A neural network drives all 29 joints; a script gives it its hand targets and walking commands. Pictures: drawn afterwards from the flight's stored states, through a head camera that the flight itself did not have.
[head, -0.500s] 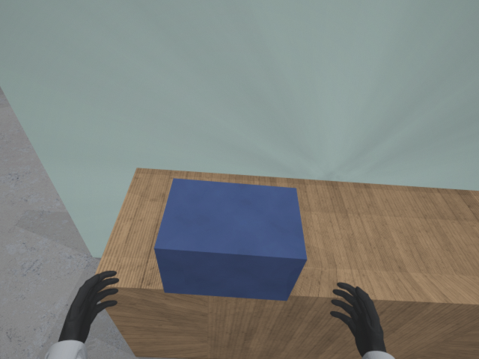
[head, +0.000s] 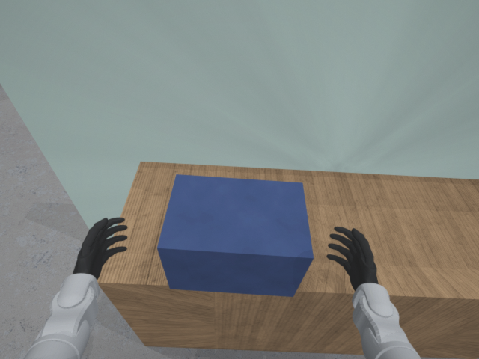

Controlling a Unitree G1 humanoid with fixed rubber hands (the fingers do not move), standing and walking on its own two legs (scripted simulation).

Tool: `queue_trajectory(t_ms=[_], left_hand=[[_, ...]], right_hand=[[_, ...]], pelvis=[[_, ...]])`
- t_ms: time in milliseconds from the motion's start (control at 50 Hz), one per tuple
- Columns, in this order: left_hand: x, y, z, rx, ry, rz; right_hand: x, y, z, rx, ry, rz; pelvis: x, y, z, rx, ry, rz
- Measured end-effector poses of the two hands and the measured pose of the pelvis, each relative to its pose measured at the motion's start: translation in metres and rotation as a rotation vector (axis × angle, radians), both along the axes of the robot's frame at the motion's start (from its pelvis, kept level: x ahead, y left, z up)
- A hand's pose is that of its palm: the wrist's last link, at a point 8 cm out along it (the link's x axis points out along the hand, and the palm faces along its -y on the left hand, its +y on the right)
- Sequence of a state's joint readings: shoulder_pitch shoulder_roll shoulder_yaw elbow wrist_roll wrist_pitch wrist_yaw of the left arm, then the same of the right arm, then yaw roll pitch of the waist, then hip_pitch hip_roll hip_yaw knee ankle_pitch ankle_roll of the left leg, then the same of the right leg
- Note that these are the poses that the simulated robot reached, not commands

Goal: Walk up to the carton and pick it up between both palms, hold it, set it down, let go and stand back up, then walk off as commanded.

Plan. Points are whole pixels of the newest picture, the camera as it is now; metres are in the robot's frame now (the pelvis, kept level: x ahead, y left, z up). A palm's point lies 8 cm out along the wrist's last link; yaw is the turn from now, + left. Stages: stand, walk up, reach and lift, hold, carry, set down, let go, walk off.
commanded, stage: reach and lift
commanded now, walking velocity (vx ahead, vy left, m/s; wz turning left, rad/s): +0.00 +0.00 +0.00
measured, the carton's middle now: (235, 236) +0.39 +0.01 -0.08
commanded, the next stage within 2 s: none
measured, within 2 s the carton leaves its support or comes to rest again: neither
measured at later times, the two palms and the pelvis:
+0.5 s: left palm (104, 210) +0.36 +0.26 +0.04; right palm (367, 226) +0.36 -0.23 +0.03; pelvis -0.01 +0.00 +0.00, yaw +0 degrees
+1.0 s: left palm (117, 180) +0.43 +0.25 +0.05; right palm (361, 194) +0.43 -0.23 +0.04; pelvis -0.02 -0.01 -0.03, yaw +0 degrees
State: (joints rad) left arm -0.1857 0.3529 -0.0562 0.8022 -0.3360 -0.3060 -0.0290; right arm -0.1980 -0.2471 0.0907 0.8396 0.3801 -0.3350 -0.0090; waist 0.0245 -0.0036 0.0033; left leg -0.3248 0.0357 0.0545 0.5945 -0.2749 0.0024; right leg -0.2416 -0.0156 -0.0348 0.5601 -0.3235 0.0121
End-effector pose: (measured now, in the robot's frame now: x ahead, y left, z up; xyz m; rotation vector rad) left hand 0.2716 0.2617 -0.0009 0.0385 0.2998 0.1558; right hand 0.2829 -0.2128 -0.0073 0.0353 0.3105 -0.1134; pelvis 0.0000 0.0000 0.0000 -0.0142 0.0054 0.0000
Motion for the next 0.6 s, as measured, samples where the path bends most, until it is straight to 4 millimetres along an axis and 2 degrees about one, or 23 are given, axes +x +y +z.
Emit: queue_trajectory(t_ms=[320,600], left_hand=[[0.057,-0.006,0.026,-0.012,-0.012,-0.021],[0.102,-0.004,0.045,-0.013,0.002,0.000]], right_hand=[[0.049,-0.012,0.030,-0.018,-0.035,-0.011],[0.093,-0.016,0.046,-0.014,-0.023,-0.004]], pelvis=[[-0.002,-0.002,0.000,0.000,0.092,0.000],[-0.010,-0.005,-0.008,-0.001,0.208,-0.002]])
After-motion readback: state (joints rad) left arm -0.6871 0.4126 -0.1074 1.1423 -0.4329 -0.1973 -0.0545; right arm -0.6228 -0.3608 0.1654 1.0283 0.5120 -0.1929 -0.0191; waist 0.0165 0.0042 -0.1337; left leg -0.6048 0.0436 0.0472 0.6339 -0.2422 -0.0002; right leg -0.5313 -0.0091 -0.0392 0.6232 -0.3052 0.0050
